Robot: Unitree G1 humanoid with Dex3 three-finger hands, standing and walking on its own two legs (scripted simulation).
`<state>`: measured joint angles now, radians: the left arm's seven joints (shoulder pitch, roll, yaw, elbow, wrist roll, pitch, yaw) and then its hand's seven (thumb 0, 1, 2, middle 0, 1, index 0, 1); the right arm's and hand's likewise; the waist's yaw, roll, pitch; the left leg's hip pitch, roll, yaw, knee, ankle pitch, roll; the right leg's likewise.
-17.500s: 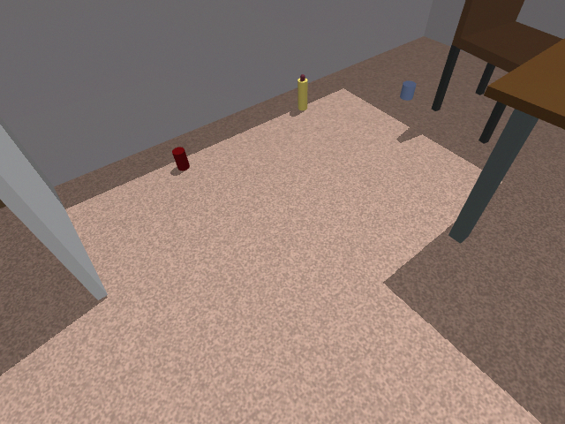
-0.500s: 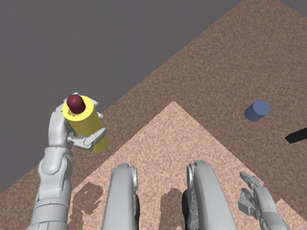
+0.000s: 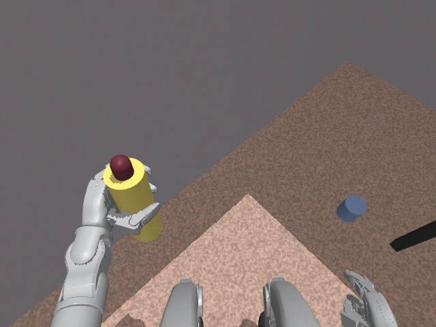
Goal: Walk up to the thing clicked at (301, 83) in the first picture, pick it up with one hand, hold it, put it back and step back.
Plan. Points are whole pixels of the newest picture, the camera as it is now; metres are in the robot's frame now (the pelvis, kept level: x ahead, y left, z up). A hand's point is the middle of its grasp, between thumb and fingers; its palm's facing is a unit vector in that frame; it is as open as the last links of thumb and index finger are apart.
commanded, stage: lift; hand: left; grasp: from the side
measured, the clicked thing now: (135, 199) +0.34 +0.18 +0.02
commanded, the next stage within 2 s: hold in 0.74 s
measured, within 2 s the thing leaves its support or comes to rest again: neither
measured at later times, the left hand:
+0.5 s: hand (134, 177) +0.35 +0.16 +0.09, palm faces -0.05 -1.00 -0.01, open 8.9 cm
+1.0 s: hand (133, 164) +0.36 +0.16 +0.11, palm faces -0.06 -1.00 +0.00, open 8.9 cm
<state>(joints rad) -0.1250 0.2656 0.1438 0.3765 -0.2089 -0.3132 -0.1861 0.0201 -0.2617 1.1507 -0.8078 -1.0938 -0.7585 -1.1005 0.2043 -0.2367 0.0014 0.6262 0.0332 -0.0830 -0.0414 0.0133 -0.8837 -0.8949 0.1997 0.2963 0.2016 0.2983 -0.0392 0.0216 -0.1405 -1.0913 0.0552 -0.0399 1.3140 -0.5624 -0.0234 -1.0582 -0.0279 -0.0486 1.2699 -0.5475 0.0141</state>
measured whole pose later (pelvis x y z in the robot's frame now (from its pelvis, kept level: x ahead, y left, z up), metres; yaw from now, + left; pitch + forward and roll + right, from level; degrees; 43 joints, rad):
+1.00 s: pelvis +0.03 -0.01 +0.08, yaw +0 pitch +8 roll -1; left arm -0.15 0.23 0.15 0.51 -0.21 -0.35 -0.24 0.02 -0.26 1.15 -0.81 -1.09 -0.76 -1.10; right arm 0.24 -0.22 0.01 0.66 0.01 -0.03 -0.08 0.01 -0.89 -0.90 0.20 0.30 0.20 0.30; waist -0.03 0.01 -0.05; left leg -0.59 0.06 -0.01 0.89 -0.44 -0.03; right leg -0.57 -0.02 -0.04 0.87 -0.43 0.01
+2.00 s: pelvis +0.02 +0.00 +0.09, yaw +0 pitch +4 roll -1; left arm -0.14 0.23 0.12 0.51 -0.18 -0.34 -0.20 0.02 -0.26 1.15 -0.81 -1.09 -0.76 -1.10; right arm 0.24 -0.22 0.01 0.69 0.01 -0.05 -0.07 0.01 -0.90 -0.90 0.20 0.30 0.20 0.30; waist -0.03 0.00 -0.01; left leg -0.47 0.05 0.00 0.79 -0.38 -0.02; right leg -0.45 -0.03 -0.03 0.75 -0.37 0.02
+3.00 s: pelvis +0.02 +0.00 +0.09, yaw +0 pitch +4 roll -1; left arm -0.15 0.23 0.13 0.52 -0.19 -0.36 -0.20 0.02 -0.26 1.15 -0.80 -1.10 -0.76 -1.10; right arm 0.24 -0.22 0.00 0.69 0.01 -0.06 -0.06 0.01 -0.90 -0.90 0.20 0.30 0.20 0.30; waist -0.03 0.01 -0.01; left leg -0.47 0.05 0.00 0.79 -0.38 -0.02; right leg -0.46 -0.02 -0.03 0.76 -0.37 0.01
